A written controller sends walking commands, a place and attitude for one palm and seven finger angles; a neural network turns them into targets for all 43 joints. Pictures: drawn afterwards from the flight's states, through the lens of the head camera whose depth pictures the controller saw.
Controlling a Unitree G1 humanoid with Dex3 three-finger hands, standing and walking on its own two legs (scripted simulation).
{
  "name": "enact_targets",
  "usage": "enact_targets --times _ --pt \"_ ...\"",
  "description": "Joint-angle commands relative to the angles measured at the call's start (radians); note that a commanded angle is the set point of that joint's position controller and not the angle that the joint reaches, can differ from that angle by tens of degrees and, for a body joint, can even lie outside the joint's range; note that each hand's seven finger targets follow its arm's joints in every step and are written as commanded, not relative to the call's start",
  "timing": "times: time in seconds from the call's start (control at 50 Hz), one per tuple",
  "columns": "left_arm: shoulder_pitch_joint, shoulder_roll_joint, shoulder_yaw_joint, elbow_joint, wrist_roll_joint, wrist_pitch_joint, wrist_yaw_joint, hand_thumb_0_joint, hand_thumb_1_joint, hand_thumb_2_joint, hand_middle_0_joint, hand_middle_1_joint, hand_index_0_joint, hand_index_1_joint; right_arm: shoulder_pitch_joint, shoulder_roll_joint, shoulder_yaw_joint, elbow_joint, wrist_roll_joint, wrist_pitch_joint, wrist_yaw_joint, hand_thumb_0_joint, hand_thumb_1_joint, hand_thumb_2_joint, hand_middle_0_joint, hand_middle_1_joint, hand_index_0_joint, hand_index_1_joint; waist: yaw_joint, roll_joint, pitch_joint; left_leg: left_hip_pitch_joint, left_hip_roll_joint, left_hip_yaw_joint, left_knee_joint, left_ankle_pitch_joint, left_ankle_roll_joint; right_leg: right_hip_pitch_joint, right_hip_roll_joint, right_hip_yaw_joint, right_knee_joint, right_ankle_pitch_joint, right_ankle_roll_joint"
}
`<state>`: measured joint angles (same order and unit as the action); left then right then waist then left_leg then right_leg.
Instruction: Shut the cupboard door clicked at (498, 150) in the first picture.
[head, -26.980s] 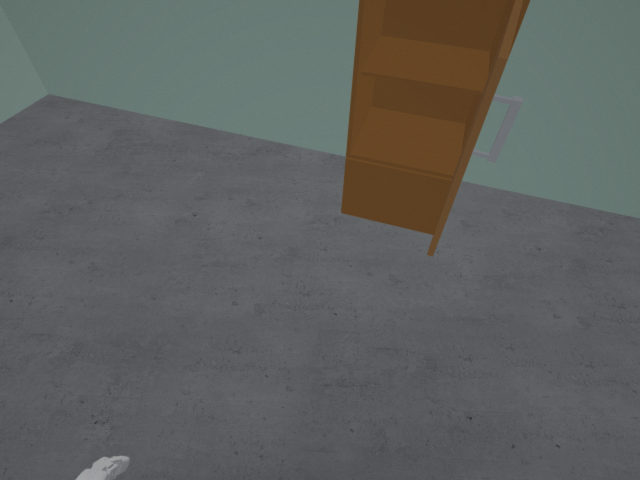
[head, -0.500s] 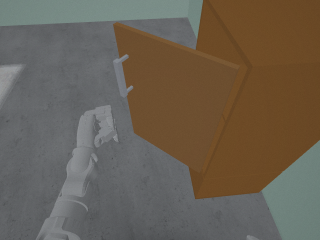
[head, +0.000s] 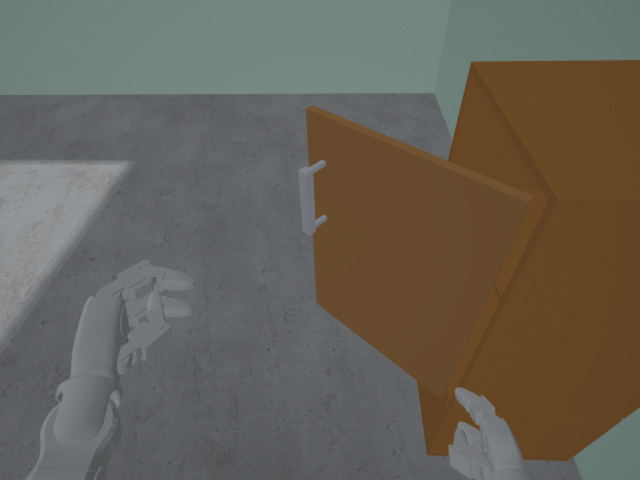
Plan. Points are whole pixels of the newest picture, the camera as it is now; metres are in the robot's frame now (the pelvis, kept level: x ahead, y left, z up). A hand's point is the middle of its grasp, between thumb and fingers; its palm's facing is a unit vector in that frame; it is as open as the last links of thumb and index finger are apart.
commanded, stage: draw the hand back to the body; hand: left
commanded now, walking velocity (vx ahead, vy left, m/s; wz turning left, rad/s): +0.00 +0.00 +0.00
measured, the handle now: (314, 198) +0.64 +0.09 -0.01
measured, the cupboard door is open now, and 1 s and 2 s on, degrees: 49 49 49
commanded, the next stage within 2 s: step back with the hand held close in 0.64 s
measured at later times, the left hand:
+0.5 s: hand (68, 360) +0.18 +0.26 +0.15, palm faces +0.45 -0.81 -0.37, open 7.3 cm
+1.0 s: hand (87, 340) +0.20 +0.26 +0.15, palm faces +0.37 -0.80 -0.47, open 7.4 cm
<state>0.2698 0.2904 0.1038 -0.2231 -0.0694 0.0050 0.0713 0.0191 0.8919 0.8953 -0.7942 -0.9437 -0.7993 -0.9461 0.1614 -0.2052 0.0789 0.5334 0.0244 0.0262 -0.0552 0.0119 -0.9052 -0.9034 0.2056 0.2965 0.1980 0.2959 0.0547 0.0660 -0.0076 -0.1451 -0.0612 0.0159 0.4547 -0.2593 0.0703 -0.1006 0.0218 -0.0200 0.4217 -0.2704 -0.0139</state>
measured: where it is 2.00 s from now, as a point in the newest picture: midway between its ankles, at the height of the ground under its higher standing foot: outside the picture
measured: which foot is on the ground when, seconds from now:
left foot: down 0.00-1.00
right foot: down 0.00-1.00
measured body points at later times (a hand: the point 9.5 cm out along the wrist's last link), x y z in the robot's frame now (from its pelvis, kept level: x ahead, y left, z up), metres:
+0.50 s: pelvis -0.01 +0.00 +0.00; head -0.04 -0.02 +0.45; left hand +0.15 +0.30 +0.17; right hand +0.17 -0.23 -0.09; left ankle -0.01 +0.07 -0.74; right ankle -0.02 -0.11 -0.74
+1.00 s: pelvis -0.01 +0.00 +0.00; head -0.01 -0.02 +0.45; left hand +0.17 +0.30 +0.18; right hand +0.16 -0.25 -0.09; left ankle -0.01 +0.07 -0.74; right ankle -0.02 -0.11 -0.74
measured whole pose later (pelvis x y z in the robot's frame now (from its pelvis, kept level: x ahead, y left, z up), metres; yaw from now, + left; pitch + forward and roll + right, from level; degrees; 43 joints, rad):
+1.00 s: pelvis -0.01 +0.00 +0.00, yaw -2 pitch +0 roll -1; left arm 0.51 0.38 0.37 -0.36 -0.07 -0.15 0.10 0.02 0.89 0.89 -0.21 -0.30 -0.21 -0.30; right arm 0.18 -0.26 -0.01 0.59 0.02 0.01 -0.07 0.01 -0.91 -0.90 0.21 0.30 0.20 0.30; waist 0.02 0.08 -0.02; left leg -0.23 -0.04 0.04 0.48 -0.25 0.07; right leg -0.19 0.04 0.00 0.43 -0.25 -0.01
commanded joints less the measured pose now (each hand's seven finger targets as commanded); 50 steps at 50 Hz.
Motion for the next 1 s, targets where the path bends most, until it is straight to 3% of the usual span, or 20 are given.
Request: enact_targets --times 0.0,0.02,0.14,0.2,0.22,0.24,0.26,0.3,0.36,0.44,0.5,0.62,0.7,0.74,0.76,0.78,0.8,0.86,0.9,0.98 --pt "-0.094 0.192 0.174 -0.285 -0.005 -0.068 0.025 0.0 0.9 0.9 -0.53 -0.66 -0.53 -0.66 -0.099 -0.124 -0.063 -0.127 -0.003 -0.053 -0.01 0.0 -0.9 -0.9 0.2 0.3 0.2 0.3 -0.014 -0.014 -0.121 0.083 0.098 -0.077 -0.085 0.324 -0.065 0.01 -0.02 0.009 -0.06 0.241 -0.019" --pt "-0.078 0.181 0.174 -0.31 -0.008 -0.072 0.024 0.0 0.9 0.9 -0.502 -0.63 -0.502 -0.63 -0.105 -0.119 -0.063 -0.13 -0.001 -0.056 -0.008 0.0 -0.9 -0.9 0.2 0.3 0.2 0.3 -0.014 0.001 -0.12 0.082 0.099 -0.08 -0.089 0.319 -0.067 0.015 -0.023 0.01 -0.059 0.234 -0.019" --pt "0.049 0.248 0.299 -0.38 -0.014 -0.099 0.035 0.0 0.9 0.9 -0.337 -0.45 -0.337 -0.45 -0.103 -0.123 -0.079 -0.11 0.002 -0.087 -0.001 0.0 -0.9 -0.9 0.2 0.3 0.2 0.3 0.0 0.016 -0.106 0.06 0.104 -0.083 -0.093 0.317 -0.075 0.022 -0.022 0.006 -0.062 0.216 -0.016" --pt "0.13 0.29 0.376 -0.357 -0.021 -0.106 0.041 0.0 0.9 0.9 -0.255 -0.36 -0.255 -0.36 -0.101 -0.131 -0.087 -0.102 0.004 -0.1 -0.003 0.0 -0.9 -0.9 0.2 0.3 0.2 0.3 0.012 -0.005 -0.07 0.022 0.102 -0.079 -0.102 0.257 -0.072 0.02 -0.018 0.008 -0.073 0.187 -0.018" --pt "0.13 0.271 0.368 -0.375 -0.024 -0.113 0.039 0.0 0.9 0.9 -0.228 -0.33 -0.228 -0.33 -0.105 -0.125 -0.088 -0.104 0.01 -0.101 -0.004 0.0 -0.9 -0.9 0.2 0.3 0.2 0.3 0.006 -0.006 -0.058 0.022 0.102 -0.073 -0.105 0.236 -0.071 0.01 -0.02 0.008 -0.073 0.173 -0.017" --pt "0.132 0.294 0.397 -0.387 -0.025 -0.12 0.042 0.0 0.9 0.9 -0.2 -0.3 -0.2 -0.3 -0.103 -0.13 -0.092 -0.103 0.01 -0.106 -0.006 0.0 -0.9 -0.9 0.2 0.3 0.2 0.3 0.01 0.013 -0.057 0.015 0.102 -0.079 -0.108 0.221 -0.071 0.011 -0.019 0.01 -0.073 0.162 -0.018" --pt "0.124 0.253 0.355 -0.37 -0.021 -0.123 0.039 0.0 0.9 0.9 -0.2 -0.3 -0.2 -0.3 -0.101 -0.13 -0.091 -0.095 0.009 -0.112 -0.006 0.0 -0.9 -0.9 0.2 0.3 0.2 0.3 0.001 0.025 -0.038 0.017 0.1 -0.078 -0.11 0.199 -0.069 -0.012 -0.02 0.01 -0.073 0.148 -0.015" --pt "0.113 0.216 0.312 -0.335 -0.016 -0.121 0.038 0.0 0.9 0.9 -0.2 -0.3 -0.2 -0.3 -0.095 -0.143 -0.098 -0.088 0.009 -0.122 -0.006 0.0 -0.9 -0.9 0.2 0.3 0.2 0.3 -0.01 -0.02 0.003 0.01 0.105 -0.086 -0.124 0.128 -0.061 -0.045 -0.019 0.012 -0.085 0.105 -0.011" --pt "0.068 0.229 0.314 -0.336 -0.012 -0.131 0.046 0.0 0.9 0.9 -0.2 -0.3 -0.2 -0.3 -0.093 -0.146 -0.101 -0.086 0.009 -0.132 -0.013 0.0 -0.9 -0.9 0.2 0.3 0.2 0.3 -0.012 -0.027 0.005 0.002 0.098 -0.089 -0.133 0.045 -0.049 -0.054 -0.022 0.018 -0.083 0.059 -0.009" --pt "0.061 0.27 0.349 -0.376 -0.011 -0.145 0.053 0.0 0.9 0.9 -0.2 -0.3 -0.2 -0.3 -0.098 -0.141 -0.098 -0.085 0.006 -0.149 -0.021 0.0 -0.9 -0.9 0.2 0.3 0.2 0.3 0.003 -0.012 -0.046 0.005 0.089 -0.083 -0.126 0.06 -0.042 -0.016 -0.024 0.025 -0.082 0.067 -0.013" --pt "0.068 0.288 0.369 -0.391 -0.008 -0.148 0.056 0.0 0.9 0.9 -0.2 -0.3 -0.2 -0.3 -0.101 -0.136 -0.095 -0.077 0.006 -0.158 -0.02 0.0 -0.9 -0.9 0.2 0.3 0.2 0.3 0.009 0.046 -0.036 0.001 0.087 -0.074 -0.12 0.081 -0.049 -0.008 -0.023 0.032 -0.09 0.079 -0.018" --pt "0.107 0.247 0.35 -0.333 -0.021 -0.137 0.044 0.0 0.9 0.9 -0.2 -0.3 -0.2 -0.3 -0.1 -0.127 -0.091 -0.081 0.005 -0.151 -0.017 0.0 -0.9 -0.9 0.2 0.3 0.2 0.3 0.004 -0.001 0.016 -0.005 0.085 -0.055 -0.115 0.107 -0.046 -0.031 -0.025 0.035 -0.106 0.084 -0.016" --pt "0.102 0.256 0.354 -0.346 -0.018 -0.139 0.041 0.0 0.9 0.9 -0.2 -0.3 -0.2 -0.3 -0.098 -0.132 -0.095 -0.08 0.003 -0.15 -0.016 0.0 -0.9 -0.9 0.2 0.3 0.2 0.3 0.005 0.018 -0.015 0.017 0.085 -0.052 -0.109 0.122 -0.042 -0.023 -0.024 0.036 -0.107 0.097 -0.014" --pt "0.108 0.251 0.352 -0.344 -0.022 -0.138 0.04 0.0 0.9 0.9 -0.2 -0.3 -0.2 -0.3 -0.096 -0.129 -0.094 -0.083 0.002 -0.147 -0.016 0.0 -0.9 -0.9 0.2 0.3 0.2 0.3 0.005 -0.008 -0.027 0.02 0.082 -0.046 -0.101 0.141 -0.039 -0.021 -0.027 0.037 -0.104 0.113 -0.012" --pt "0.012 0.356 0.456 -0.406 -0.012 -0.184 0.049 0.0 0.9 0.9 -0.2 -0.3 -0.2 -0.3 -0.096 -0.156 -0.106 -0.112 0.008 -0.13 -0.016 0.0 -0.9 -0.9 0.2 0.3 0.2 0.3 -0.029 -0.006 0.002 -0.042 0.1 -0.073 -0.05 0.068 -0.011 -0.096 -0.084 0.162 -0.151 0.128 -0.014" --pt "0.106 0.299 0.415 -0.321 -0.015 -0.196 0.046 0.0 0.9 0.9 -0.2 -0.3 -0.2 -0.3 -0.089 -0.146 -0.106 -0.087 0.0 -0.118 -0.019 0.0 -0.9 -0.9 0.2 0.3 0.2 0.3 -0.037 -0.054 -0.009 -0.027 0.093 -0.076 -0.016 0.073 -0.009 -0.126 -0.114 0.181 -0.166 0.127 -0.021" --pt "0.104 0.296 0.406 -0.339 -0.008 -0.21 0.043 0.0 0.9 0.9 -0.2 -0.3 -0.2 -0.3 -0.09 -0.149 -0.113 -0.086 -0.002 -0.108 -0.017 0.0 -0.9 -0.9 0.2 0.3 0.2 0.3 -0.036 -0.054 -0.015 -0.03 0.09 -0.078 0.001 0.097 -0.013 -0.133 -0.127 0.187 -0.164 0.164 -0.024" --pt "0.16 0.27 0.38 -0.318 -0.007 -0.227 0.045 0.0 0.9 0.9 -0.2 -0.3 -0.2 -0.3 -0.081 -0.15 -0.124 -0.089 -0.002 -0.085 -0.017 0.0 -0.9 -0.9 0.2 0.3 0.2 0.3 -0.044 -0.041 -0.092 -0.018 0.109 -0.071 0.0 0.177 -0.018 -0.108 -0.132 0.161 -0.096 0.265 -0.022" --pt "0.17 0.295 0.399 -0.333 -0.007 -0.231 0.049 0.0 0.9 0.9 -0.2 -0.3 -0.2 -0.3 -0.086 -0.155 -0.129 -0.096 -0.003 -0.074 -0.023 0.0 -0.9 -0.9 0.2 0.3 0.2 0.3 -0.043 -0.026 -0.125 -0.016 0.119 -0.073 -0.017 0.263 -0.02 -0.082 -0.117 0.13 -0.046 0.355 -0.011" --pt "0.214 0.324 0.43 -0.372 -0.011 -0.224 0.056 0.0 0.9 0.9 -0.2 -0.3 -0.2 -0.3 -0.081 -0.154 -0.136 -0.129 0.004 -0.038 -0.031 0.0 -0.9 -0.9 0.2 0.3 0.2 0.3 -0.043 -0.057 -0.183 -0.034 0.138 -0.072 -0.006 0.421 -0.02 -0.031 -0.096 0.11 0.037 0.511 0.006"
